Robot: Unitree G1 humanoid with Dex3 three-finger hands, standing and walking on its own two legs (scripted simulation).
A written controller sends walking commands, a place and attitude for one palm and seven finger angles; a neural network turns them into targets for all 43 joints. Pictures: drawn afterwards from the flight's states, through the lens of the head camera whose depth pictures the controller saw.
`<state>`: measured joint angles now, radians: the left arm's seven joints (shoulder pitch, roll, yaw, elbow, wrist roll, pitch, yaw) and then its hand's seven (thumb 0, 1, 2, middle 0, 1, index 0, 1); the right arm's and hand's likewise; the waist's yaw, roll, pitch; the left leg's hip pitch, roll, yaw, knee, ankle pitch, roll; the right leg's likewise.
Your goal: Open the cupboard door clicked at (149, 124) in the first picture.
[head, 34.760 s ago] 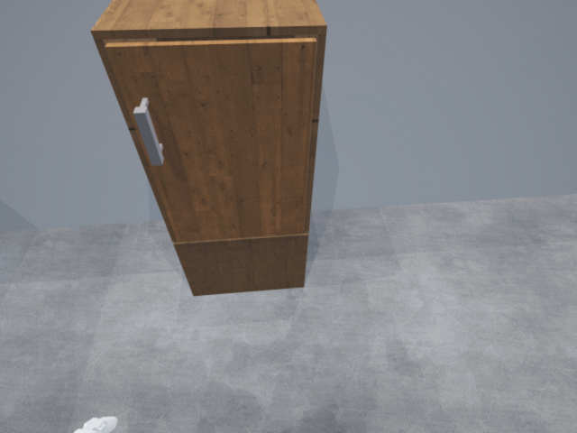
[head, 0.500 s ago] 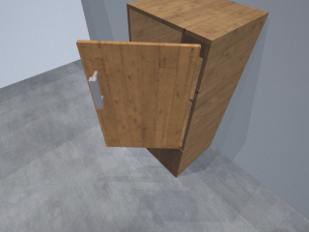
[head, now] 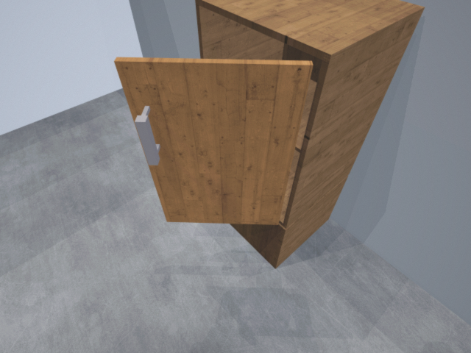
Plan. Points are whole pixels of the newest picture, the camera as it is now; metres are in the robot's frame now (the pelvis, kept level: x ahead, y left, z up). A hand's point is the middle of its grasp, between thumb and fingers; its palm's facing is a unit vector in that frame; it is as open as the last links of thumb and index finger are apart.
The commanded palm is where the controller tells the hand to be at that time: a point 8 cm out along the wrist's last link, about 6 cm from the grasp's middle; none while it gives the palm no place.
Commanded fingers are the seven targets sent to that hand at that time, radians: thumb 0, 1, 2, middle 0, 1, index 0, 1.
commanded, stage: look again from close up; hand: left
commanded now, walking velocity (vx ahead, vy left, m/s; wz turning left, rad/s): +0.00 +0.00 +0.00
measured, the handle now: (150, 135) +0.57 +0.23 +0.03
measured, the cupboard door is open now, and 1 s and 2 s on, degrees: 47 47 47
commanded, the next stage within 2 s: raise the hand with hooked fingers in 0.28 s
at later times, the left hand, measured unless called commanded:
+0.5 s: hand out of the picture +0.11 +0.20 -0.08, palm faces +0.23 -0.95 -0.20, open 7.5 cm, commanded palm +0.10 +0.25 -0.06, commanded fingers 0.00 0.74 0.83 -0.21 -0.41 -0.21 -0.41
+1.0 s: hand (110, 339) +0.15 +0.20 -0.01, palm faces +0.06 -0.99 -0.10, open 9.8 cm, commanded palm +0.14 +0.26 -0.02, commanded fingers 0.00 0.15 0.58 -0.25 -0.78 -0.25 -0.78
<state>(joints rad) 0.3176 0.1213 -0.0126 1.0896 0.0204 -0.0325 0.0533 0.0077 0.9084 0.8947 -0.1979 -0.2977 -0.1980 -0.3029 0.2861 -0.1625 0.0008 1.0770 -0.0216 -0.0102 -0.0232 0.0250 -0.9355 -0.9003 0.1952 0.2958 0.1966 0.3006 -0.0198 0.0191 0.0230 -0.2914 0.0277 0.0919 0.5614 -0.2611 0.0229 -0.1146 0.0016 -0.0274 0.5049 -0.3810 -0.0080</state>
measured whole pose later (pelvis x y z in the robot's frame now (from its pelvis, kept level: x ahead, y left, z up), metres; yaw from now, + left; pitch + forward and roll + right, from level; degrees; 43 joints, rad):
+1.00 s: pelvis -0.05 -0.03 -0.08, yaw +4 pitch +11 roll -3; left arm 0.32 0.28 0.22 0.07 -0.31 -0.52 -0.36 0.02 0.38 0.67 -0.23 -0.64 -0.23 -0.64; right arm 0.19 -0.25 0.01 0.59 0.02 -0.24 -0.08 0.02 -0.90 -0.90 0.20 0.30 0.20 0.30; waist 0.03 0.03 -0.12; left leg -0.93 0.06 -0.05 1.13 -0.40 -0.01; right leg -0.72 0.04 -0.15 1.11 -0.59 -0.06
